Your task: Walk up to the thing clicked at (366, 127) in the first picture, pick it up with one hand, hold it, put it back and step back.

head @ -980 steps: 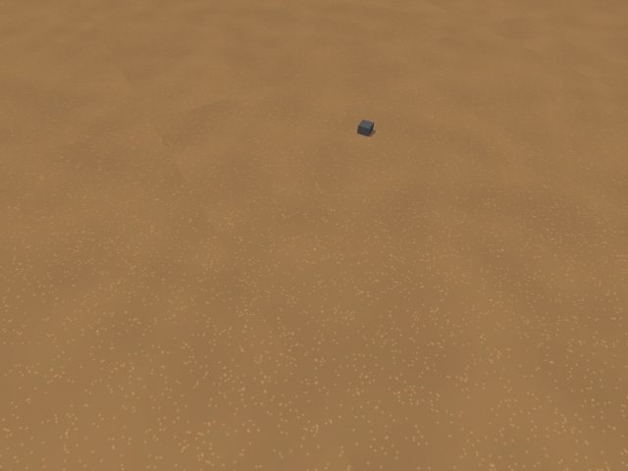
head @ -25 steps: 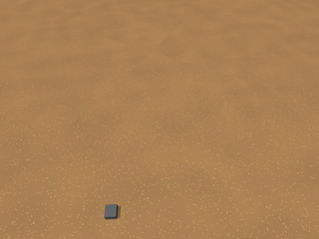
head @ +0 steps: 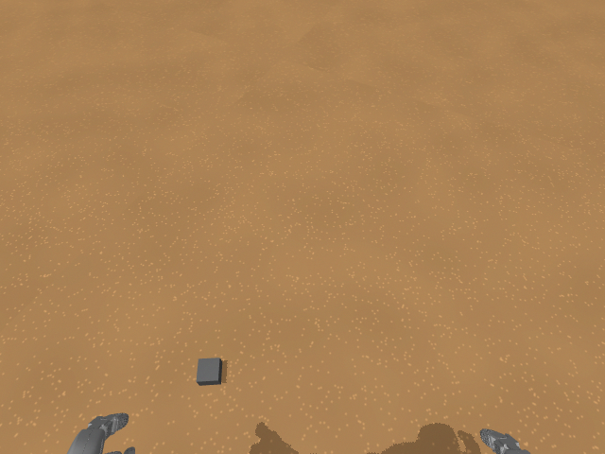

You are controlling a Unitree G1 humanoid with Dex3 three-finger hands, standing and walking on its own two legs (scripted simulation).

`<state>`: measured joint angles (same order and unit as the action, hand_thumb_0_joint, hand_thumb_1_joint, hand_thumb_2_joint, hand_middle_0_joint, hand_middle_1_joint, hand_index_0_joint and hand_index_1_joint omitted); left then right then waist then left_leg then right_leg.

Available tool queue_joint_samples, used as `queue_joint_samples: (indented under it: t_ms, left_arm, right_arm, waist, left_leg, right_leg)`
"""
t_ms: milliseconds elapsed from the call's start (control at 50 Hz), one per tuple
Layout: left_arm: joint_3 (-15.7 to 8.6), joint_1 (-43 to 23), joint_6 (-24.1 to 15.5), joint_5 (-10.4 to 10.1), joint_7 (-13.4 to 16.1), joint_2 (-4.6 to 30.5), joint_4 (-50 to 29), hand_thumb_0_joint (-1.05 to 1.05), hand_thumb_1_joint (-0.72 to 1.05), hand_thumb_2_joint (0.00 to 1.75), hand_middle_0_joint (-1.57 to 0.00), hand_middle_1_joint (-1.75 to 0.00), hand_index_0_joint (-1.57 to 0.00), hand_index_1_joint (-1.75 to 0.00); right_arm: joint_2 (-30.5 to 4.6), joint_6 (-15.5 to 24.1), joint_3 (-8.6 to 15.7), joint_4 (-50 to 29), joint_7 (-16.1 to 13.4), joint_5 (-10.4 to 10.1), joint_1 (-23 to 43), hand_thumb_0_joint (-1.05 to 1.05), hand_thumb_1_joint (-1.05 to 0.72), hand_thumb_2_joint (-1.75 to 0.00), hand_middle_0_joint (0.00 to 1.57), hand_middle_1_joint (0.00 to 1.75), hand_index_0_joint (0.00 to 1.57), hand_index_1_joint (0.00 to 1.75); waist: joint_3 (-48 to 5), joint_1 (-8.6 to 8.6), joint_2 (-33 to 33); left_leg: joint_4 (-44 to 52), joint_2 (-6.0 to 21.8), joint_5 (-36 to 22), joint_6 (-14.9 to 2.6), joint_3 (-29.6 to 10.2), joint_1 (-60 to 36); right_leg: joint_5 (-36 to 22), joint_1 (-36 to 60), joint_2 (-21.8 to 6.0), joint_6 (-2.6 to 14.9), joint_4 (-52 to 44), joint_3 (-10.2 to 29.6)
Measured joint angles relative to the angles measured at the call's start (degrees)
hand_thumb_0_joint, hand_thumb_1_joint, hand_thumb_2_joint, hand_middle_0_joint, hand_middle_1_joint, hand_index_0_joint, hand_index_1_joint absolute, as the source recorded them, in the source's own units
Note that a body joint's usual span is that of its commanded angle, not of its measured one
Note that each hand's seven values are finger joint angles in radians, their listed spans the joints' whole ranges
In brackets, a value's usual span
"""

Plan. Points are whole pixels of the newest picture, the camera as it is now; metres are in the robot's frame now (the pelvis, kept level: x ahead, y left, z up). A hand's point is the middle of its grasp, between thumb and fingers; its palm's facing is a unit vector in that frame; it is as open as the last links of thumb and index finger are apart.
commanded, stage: rise first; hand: left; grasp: from above
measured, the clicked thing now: (209, 371) +0.41 +0.29 -0.75
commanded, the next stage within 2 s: none
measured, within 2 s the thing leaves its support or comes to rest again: neither
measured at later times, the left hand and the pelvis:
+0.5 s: hand out of the picture +0.15 +0.27 -0.22, palm faces -0.15 -0.88 -0.46, open 14.0 cm; pelvis +0.00 +0.02 -0.07, yaw -2 degrees
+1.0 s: hand out of the picture +0.14 +0.30 -0.30, palm faces -0.32 -0.72 -0.61, open 13.9 cm; pelvis -0.03 +0.02 -0.17, yaw -1 degrees
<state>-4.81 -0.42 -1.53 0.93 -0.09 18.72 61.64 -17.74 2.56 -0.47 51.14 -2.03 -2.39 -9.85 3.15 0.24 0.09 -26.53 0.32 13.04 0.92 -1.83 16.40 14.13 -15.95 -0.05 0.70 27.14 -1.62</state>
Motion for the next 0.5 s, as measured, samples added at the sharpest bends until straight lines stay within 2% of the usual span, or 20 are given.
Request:
queue_joint_samples:
  t_ms: [100,160,240,320,400,500]
  left_arm:
    - [-3.9,-2.8,1.0,5.4,-1.5,1.2,-2.0,0.00,0.44,0.92,-0.17,-0.71,-0.17,-0.70]
    - [-4.0,-1.6,3.3,7.2,-0.6,0.6,-5.4,0.00,0.23,0.94,-0.14,-0.83,-0.15,-0.82]
    - [-3.7,1.1,6.9,8.4,0.5,-0.3,-9.3,0.00,-0.05,0.97,-0.11,-0.93,-0.11,-0.93]
    - [-3.9,4.2,8.5,9.5,1.0,-1.0,-13.9,0.00,-0.27,0.99,-0.08,-0.99,-0.08,-1.00]
    - [-3.9,7.5,8.6,10.7,1.3,-1.0,-20.2,0.00,-0.41,1.01,-0.07,-1.02,-0.06,-1.04]
    - [-3.4,10.9,9.2,12.6,1.4,-0.7,-27.3,0.00,-0.49,1.02,-0.07,-1.04,-0.05,-1.06]
  right_arm:
    - [3.0,0.1,1.2,-5.3,0.8,1.1,-1.7,0.00,-0.90,-0.90,0.20,0.30,0.20,0.30]
    - [3.4,-0.4,1.6,-7.9,1.1,1.0,-3.4,0.00,-0.89,-0.90,0.21,0.30,0.20,0.30]
    - [3.2,-0.2,1.8,-11.1,1.5,0.9,-4.5,0.01,-0.88,-0.89,0.21,0.30,0.20,0.30]
    - [3.1,1.1,2.3,-13.6,1.5,1.0,-4.6,0.01,-0.87,-0.89,0.21,0.30,0.20,0.30]
    - [3.3,2.5,2.6,-15.3,1.3,1.4,-3.8,0.01,-0.86,-0.89,0.21,0.30,0.20,0.30]
    - [3.5,3.6,2.5,-17.0,1.3,1.8,-2.3,0.01,-0.85,-0.89,0.21,0.30,0.20,0.30]
  waist:
    - [-2.9,0.91,-1.1]
    - [-4.4,1.07,-0.7]
    - [-6.0,1.32,0.1]
    - [-7.0,1.21,0.1]
    - [-7.8,0.91,-0.4]
    - [-8.4,0.70,-0.6]
  left_leg:
    - [-8.5,0.2,3.7,0.04,0.8,8.8]
    - [-12.1,0.2,5.7,-0.23,1.0,11.5]
    - [-17.1,0.2,8.3,-0.62,1.2,15.8]
    - [-22.8,0.1,11.0,-0.98,1.3,20.9]
    - [-28.7,0.0,13.7,-1.15,1.3,26.1]
    - [-34.5,0.1,16.3,-1.24,1.0,31.4]
  right_leg:
    - [3.4,-9.1,0.2,0.04,8.5,0.8]
    - [4.9,-11.6,0.2,-0.18,11.4,1.0]
    - [7.0,-15.6,0.2,-0.59,15.6,1.3]
    - [9.6,-20.6,0.1,-0.97,21.0,1.4]
    - [12.1,-25.7,0.1,-1.16,26.7,1.4]
    - [14.5,-30.7,0.2,-1.31,32.0,1.1]
